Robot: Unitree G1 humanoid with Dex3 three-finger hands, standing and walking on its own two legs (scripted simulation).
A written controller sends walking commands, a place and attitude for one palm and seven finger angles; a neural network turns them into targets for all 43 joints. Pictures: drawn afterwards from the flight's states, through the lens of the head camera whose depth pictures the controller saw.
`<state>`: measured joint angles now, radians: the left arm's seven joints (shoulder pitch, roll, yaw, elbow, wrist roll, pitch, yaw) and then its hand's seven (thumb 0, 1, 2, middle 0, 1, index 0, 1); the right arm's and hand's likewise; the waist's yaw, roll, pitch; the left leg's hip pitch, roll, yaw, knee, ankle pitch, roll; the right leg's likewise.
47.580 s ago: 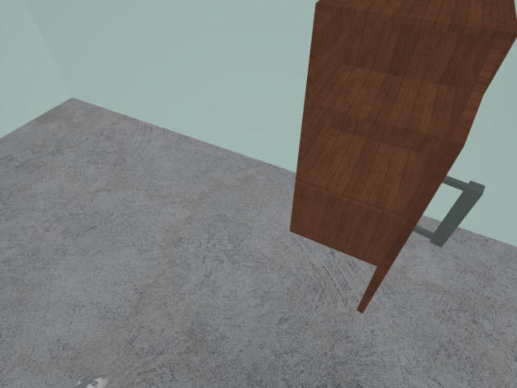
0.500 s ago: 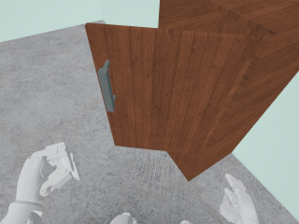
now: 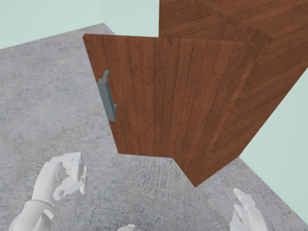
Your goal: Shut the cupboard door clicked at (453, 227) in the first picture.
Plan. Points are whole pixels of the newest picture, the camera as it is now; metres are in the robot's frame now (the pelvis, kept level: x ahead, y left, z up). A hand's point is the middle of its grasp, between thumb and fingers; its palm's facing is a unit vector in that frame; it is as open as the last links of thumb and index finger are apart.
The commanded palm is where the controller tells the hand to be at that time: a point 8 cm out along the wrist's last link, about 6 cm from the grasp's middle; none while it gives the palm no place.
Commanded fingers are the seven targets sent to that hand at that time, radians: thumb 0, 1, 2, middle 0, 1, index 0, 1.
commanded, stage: raise the hand and make a fist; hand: left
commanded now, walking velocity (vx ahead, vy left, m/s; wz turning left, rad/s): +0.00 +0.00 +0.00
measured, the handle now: (109, 96) +0.47 +0.17 +0.08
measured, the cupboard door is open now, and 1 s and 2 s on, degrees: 52 52 52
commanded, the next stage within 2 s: bring the fist close to the handle in 0.18 s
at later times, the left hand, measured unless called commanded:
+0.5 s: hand (83, 164) +0.24 +0.18 +0.09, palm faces +0.00 -1.00 -0.04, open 3.1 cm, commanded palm +0.23 +0.22 +0.08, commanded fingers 0.00 0.90 0.90 -1.30 -1.50 -1.30 -1.50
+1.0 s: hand (106, 138) +0.33 +0.15 +0.07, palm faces -0.07 -1.00 +0.00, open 3.1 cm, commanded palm +0.31 +0.20 +0.08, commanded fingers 0.00 0.90 0.90 -1.30 -1.50 -1.30 -1.50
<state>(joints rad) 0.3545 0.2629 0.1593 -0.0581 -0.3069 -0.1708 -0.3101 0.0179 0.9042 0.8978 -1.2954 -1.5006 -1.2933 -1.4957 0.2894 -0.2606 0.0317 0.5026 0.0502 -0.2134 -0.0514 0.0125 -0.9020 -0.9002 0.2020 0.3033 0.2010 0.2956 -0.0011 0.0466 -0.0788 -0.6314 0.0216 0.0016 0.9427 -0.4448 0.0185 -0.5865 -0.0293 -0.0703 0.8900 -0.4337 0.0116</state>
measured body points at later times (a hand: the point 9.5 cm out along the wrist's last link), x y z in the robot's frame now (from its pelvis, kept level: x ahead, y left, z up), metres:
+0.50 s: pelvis -0.01 -0.02 -0.01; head +0.03 -0.03 +0.44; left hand +0.24 +0.23 +0.09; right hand +0.18 -0.25 -0.08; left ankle +0.02 +0.10 -0.69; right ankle +0.01 -0.13 -0.69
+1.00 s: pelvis +0.00 -0.01 +0.00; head +0.05 -0.02 +0.45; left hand +0.32 +0.20 +0.07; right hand +0.14 -0.26 -0.10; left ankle +0.02 +0.10 -0.69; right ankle +0.01 -0.13 -0.69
